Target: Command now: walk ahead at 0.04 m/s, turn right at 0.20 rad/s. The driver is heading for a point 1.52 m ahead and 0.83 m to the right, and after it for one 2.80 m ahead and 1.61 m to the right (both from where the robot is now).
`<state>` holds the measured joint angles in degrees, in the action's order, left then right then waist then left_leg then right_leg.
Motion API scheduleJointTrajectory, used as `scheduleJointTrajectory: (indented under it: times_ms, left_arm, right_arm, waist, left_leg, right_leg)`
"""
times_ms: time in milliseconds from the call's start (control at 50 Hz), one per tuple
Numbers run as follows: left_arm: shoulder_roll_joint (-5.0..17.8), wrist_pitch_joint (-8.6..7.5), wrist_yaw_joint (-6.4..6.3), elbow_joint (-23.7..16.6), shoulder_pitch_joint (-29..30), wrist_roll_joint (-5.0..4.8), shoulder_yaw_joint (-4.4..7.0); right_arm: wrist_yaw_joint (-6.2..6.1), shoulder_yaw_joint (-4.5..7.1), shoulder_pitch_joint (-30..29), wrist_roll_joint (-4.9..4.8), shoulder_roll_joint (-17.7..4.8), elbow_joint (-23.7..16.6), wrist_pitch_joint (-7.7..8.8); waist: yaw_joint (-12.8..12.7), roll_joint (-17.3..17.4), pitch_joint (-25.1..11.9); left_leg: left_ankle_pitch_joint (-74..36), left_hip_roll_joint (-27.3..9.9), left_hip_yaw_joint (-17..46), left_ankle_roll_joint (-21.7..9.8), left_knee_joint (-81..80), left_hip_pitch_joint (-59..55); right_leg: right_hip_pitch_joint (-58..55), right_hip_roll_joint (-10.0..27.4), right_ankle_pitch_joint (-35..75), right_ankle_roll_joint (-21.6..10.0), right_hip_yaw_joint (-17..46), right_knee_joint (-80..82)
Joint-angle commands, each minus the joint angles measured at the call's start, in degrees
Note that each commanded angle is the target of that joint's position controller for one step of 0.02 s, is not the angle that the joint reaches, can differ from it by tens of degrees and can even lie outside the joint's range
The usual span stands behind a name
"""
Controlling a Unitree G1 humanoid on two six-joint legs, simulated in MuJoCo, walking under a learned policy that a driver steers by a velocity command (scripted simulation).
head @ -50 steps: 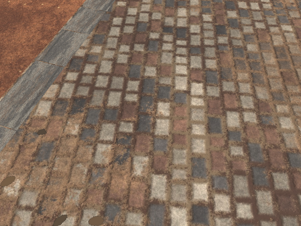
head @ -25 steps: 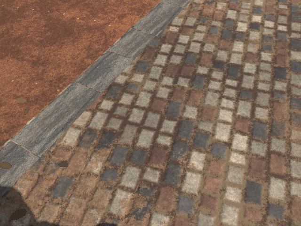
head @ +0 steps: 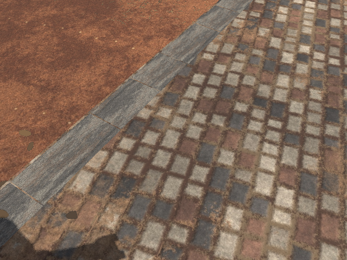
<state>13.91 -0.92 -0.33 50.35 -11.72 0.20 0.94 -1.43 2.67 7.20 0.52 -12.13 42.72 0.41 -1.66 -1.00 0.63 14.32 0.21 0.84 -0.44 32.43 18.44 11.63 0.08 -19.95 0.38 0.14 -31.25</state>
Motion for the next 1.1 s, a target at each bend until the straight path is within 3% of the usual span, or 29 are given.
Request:
scheduleJointTrajectory:
  times_ms: [20,60,80,100,120,160,240,260,280,300,320,340,360,380,420,500,600,720,780,820,840,860,880,900,920,940,980,1040,1100]
  left_arm:
    - [7.52,0.03,-0.56,-4.53,1.43,-0.85,2.12]
    - [6.65,0.88,-0.55,-5.46,1.57,-0.87,2.41]
    - [6.49,1.51,-0.39,-5.85,1.71,-0.87,2.68]
    - [7.16,2.14,-0.24,-6.39,2.56,-0.95,3.14]
    - [6.99,2.78,-0.23,-6.71,2.33,-1.27,3.44]
    - [6.17,3.78,-0.37,-6.26,0.17,-1.39,3.41]
    - [6.74,4.05,1.06,-5.44,-4.43,-0.98,4.18]
    - [7.07,4.07,1.39,-4.98,-5.99,-0.66,4.58]
    - [9.7,3.85,1.18,-5.71,-5.84,-0.03,5.34]
    - [17.41,3.35,0.21,-8.86,-4.82,0.24,6.47]
    - [18.02,1.77,0.82,-9.62,-7.23,2.77,6.26]
    - [16.6,0.38,0.99,-9.78,-5.62,2.26,6.12]
    - [14.66,-0.27,0.61,-9.96,-3.18,0.44,5.72]
    - [13.05,-0.54,0.07,-10.29,-1.6,-0.5,5.09]
    - [11.93,-0.84,-0.92,-10.28,-2.58,-0.61,4.53]
    - [11.41,-1.89,-1.66,-9.25,-8.22,-0.81,4.61]
    - [12.14,-1.93,-1.67,-9.04,-9.9,-1.19,5.09]
    - [12.98,-1.39,-1.47,-8.92,-11.47,-1.67,5.61]
    - [12.63,-1.05,-1.17,-9.58,-10.58,-1.68,5.51]
    - [11.06,-0.73,-1.1,-10.23,-9.28,-1.83,5.04]
    - [9.16,-0.72,-1.09,-10.79,-8.46,-1.63,4.43]
    - [5.66,-0.97,-0.91,-11.87,-7.66,-0.87,3.29]
    - [2.63,-1.73,-0.89,-14.56,-11.57,-1.75,2.32]
    - [8.57,-2.15,-1.09,-13.91,-12.66,-2.75,3.38]
    - [11.84,-2.04,-1.08,-13.32,-8.68,-2.56,4.24]
    - [11.58,-1.63,-1.08,-13.16,-6.75,-1.98,4.47]
    - [10.34,-1.05,-0.6,-14.18,-5.18,-1.23,4.85]
    - [6.85,-0.27,0.04,-16.7,-4.25,-1.28,4.11]
    - [4.98,0.0,0.78,-18.88,-1.02,-1.07,3.24]
  right_arm:
    - [-1.39,3.46,2.72,-0.13,-11.09,-2.6,0.27]
    - [-1.95,3.71,4.41,-0.11,-11.36,-2.15,-0.31]
    - [-2.24,3.74,3.67,0.02,-11.45,-2.47,-0.36]
    - [-2.42,3.8,4.0,0.42,-11.79,-2.66,-0.14]
    - [-2.47,3.86,2.73,0.5,-12.14,-2.72,0.11]
    - [-2.42,4.04,-3.59,-0.34,-12.37,-3.28,0.38]
    - [-2.09,4.02,-6.29,-1.44,-12.11,-2.05,-0.77]
    - [-2.07,3.82,-5.1,-1.96,-11.02,-1.26,-1.07]
    - [-1.82,3.42,-1.04,-1.38,-8.63,0.15,-1.55]
    - [-1.72,2.55,-0.93,1.17,-6.32,-1.97,-1.86]
    - [-1.86,3.03,-6.78,0.64,-8.07,-4.25,-1.19]
    - [-1.74,3.68,-7.58,-0.82,-10.21,-4.35,-0.77]
    - [-1.59,4.4,-6.9,-1.18,-11.74,-3.4,-0.33]
    - [-1.75,4.85,-5.91,-0.95,-12.51,-1.94,-0.09]
    - [-1.27,4.85,-5.29,-0.44,-11.63,-1.35,1.08]
    - [-0.24,4.4,-6.8,-0.4,-9.54,-0.83,3.55]
    - [0.57,3.96,-8.59,-0.88,-9.18,-1.1,4.87]
    - [1.8,2.96,-13.11,-1.7,-9.27,-3.11,6.82]
    - [2.28,3.05,-11.44,-2.17,-10.59,-3.18,7.79]
    - [2.14,3.6,-6.19,-2.05,-11.78,-1.89,8.27]
    - [1.77,4.23,-1.22,-1.72,-13.12,-0.67,8.35]
    - [1.24,4.92,7.47,-0.76,-15.72,0.48,8.29]
    - [1.31,6.13,13.62,0.01,-21.59,2.04,7.41]
    - [1.78,5.61,12.49,-1.06,-18.05,2.5,7.08]
    - [1.76,4.38,10.22,-1.19,-13.54,1.27,6.9]
    - [1.62,3.49,7.06,-0.61,-11.22,0.49,6.49]
    - [1.26,2.41,3.28,0.08,-8.99,0.26,5.8]
    - [1.02,2.83,2.67,-0.07,-11.14,1.07,5.51]
    - [0.25,3.09,1.91,-0.61,-12.95,1.52,4.33]
  waist:
    - [2.0,6.29,-6.2]
    - [2.38,9.54,-7.55]
    - [2.66,11.87,-7.68]
    - [3.76,11.2,-7.25]
    - [2.88,8.85,-6.39]
    - [0.1,7.82,-5.09]
    - [-2.16,8.84,-6.99]
    - [-2.34,6.9,-6.45]
    - [-0.8,-2.69,-3.28]
    - [1.39,-19.48,-0.86]
    - [-2.91,-14.91,-5.66]
    - [-1.53,-9.09,-3.46]
    - [-0.21,-6.24,-0.86]
    - [0.49,-5.87,0.43]
    - [0.94,-6.24,0.29]
    - [-0.48,-4.89,-1.14]
    - [-1.3,-7.45,0.38]
    - [-3.4,-7.29,1.78]
    - [-2.29,-8.29,0.97]
    - [0.95,-8.83,-0.44]
    - [3.43,-7.91,-2.95]
    - [7.11,-1.51,-9.54]
    - [5.13,15.5,-14.35]
    - [4.86,14.47,-10.08]
    - [5.93,9.71,-3.81]
    - [5.09,6.98,-0.3]
    - [2.72,7.32,1.91]
    - [1.62,8.81,0.35]
    - [2.26,7.8,-0.91]
  left_leg:
    - [-29.77,-10.39,8.86,-7.86,-3.21,-14.13]
    - [-33.6,-16.76,13.84,-12.1,-6.09,-15.27]
    - [-34.56,-20.39,16.63,-14.56,-7.73,-14.48]
    - [-35.21,-23.38,18.58,-16.75,-9.7,-13.47]
    - [-32.83,-23.85,17.44,-16.71,-10.81,-11.7]
    - [-25.67,-19.99,10.3,-12.56,-12.05,-6.12]
    - [-18.14,-15.62,0.29,-8.14,-7.12,-2.65]
    - [-10.84,-13.86,-2.01,-5.57,-2.76,-0.82]
    - [1.25,-9.56,-7.15,-0.8,7.68,6.62]
    - [24.92,-1.2,-8.41,4.73,25.04,21.89]
    - [25.35,0.28,2.06,3.37,33.59,22.6]
    - [18.57,-1.35,4.22,1.71,34.8,25.37]
    - [11.49,-2.89,4.48,0.46,32.83,27.69]
    - [7.04,-3.72,4.45,0.43,31.18,27.84]
    - [-0.25,-3.07,4.14,0.92,27.99,25.28]
    - [-8.07,-1.78,4.31,2.06,17.62,25.44]
    - [-10.72,-0.69,4.49,4.06,6.6,21.03]
    - [-8.34,0.53,4.6,3.97,-2.88,15.15]
    - [-6.65,1.51,4.09,2.68,-6.55,6.6]
    - [-7.51,1.38,2.9,0.96,-10.94,-2.21]
    - [-7.7,-0.96,3.72,-0.53,-11.76,-10.98]
    - [-3.22,-9.72,12.32,-3.97,-11.18,-24.82]
    - [6.75,-22.43,34.51,-12.54,-14.88,-38.36]
    - [18.31,-25.44,41.82,-14.27,-17.6,-35.79]
    - [16.76,-22.29,34.17,-12.16,-18.29,-30.46]
    - [5.86,-19.16,26.12,-10.31,-18.64,-25.27]
    - [-19.65,-15.4,14.38,-8.35,-17.73,-18.0]
    - [-40.94,-13.66,4.31,-9.33,-17.42,-14.02]
    - [-41.9,-12.89,-1.03,-9.73,-17.97,-12.72]
  right_leg:
    - [10.04,0.75,11.79,-0.92,1.27,-3.9]
    - [13.34,-0.24,1.83,0.13,-0.21,-11.18]
    - [15.08,-0.38,-9.87,0.41,-0.54,-18.39]
    - [17.65,0.6,-17.09,0.73,0.67,-27.26]
    - [18.73,2.03,-18.2,0.91,1.87,-30.58]
    - [14.08,3.93,-12.13,0.82,1.6,-24.57]
    - [1.53,0.72,3.91,-0.78,-4.7,-7.1]
    - [-1.57,-0.95,7.31,-2.26,-5.03,-1.1]
    - [-4.64,2.55,15.22,-5.09,3.33,6.3]
    - [-6.73,19.11,34.45,-13.58,27.91,10.79]
    - [-2.66,22.16,18.91,-20.6,35.8,16.41]
    - [-3.03,18.99,-2.06,-18.46,33.85,18.45]
    - [-2.63,16.56,-16.83,-14.76,31.73,19.85]
    - [-2.54,15.46,-20.1,-12.46,30.51,20.73]
    - [-2.86,12.8,-16.61,-10.83,27.52,22.22]
    - [-9.61,11.45,-5.1,-10.87,23.84,22.37]
    - [-7.18,10.19,-2.41,-11.82,23.21,22.41]
    - [-5.28,9.45,-1.85,-12.98,26.07,19.13]
    - [-3.31,8.78,-0.12,-12.45,28.76,16.92]
    - [-1.62,6.9,4.24,-10.96,29.05,12.7]
    - [1.98,4.74,5.57,-9.17,27.09,7.64]
    - [9.43,0.72,2.35,-6.49,21.26,-7.17]
    - [26.72,-6.83,-14.26,-3.02,12.48,-23.93]
    - [35.67,-1.66,-13.57,-2.19,11.11,-33.27]
    - [37.46,0.79,-8.44,-1.98,10.98,-36.65]
    - [35.75,2.03,-4.08,-1.2,9.75,-36.9]
    - [31.57,3.68,-0.25,0.08,8.43,-35.07]
    - [28.91,3.69,2.49,2.04,3.74,-30.91]
    - [25.17,3.77,10.63,2.17,1.46,-20.33]
